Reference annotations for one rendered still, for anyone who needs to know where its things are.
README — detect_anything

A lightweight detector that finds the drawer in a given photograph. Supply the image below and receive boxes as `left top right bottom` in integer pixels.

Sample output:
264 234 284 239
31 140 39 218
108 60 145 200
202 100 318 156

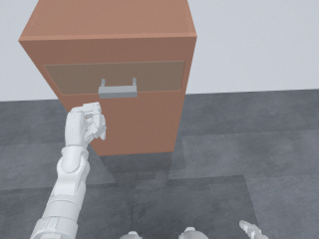
44 60 184 95

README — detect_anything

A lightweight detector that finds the cabinet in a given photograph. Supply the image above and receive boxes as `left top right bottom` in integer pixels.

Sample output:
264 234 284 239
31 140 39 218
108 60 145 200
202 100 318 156
18 0 197 156

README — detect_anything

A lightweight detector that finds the robot left hand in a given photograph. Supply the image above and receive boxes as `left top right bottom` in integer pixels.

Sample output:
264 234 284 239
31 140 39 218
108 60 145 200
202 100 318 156
65 102 107 149

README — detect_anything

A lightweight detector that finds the handle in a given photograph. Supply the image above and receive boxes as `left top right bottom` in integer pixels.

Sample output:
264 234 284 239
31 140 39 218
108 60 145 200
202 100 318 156
98 78 138 99

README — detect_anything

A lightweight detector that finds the left robot forearm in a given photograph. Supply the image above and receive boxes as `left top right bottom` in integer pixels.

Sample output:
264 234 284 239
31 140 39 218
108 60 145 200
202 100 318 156
30 144 90 239

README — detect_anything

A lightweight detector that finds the right robot shin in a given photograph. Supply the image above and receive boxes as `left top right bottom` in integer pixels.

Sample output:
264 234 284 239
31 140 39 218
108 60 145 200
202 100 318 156
183 227 195 233

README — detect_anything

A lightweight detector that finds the robot right hand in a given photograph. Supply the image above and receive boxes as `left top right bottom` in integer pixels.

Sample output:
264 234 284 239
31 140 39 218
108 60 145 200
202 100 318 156
239 220 268 239

